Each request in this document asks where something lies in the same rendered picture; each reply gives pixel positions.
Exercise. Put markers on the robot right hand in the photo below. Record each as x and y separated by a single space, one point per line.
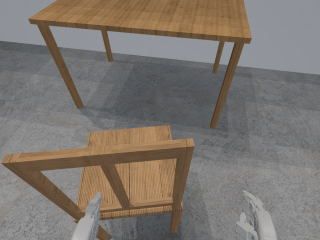
260 226

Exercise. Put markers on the chair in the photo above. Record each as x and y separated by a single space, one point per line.
134 169

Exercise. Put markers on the robot left hand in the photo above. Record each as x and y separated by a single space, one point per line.
87 227

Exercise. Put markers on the table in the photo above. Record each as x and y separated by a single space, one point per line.
214 20

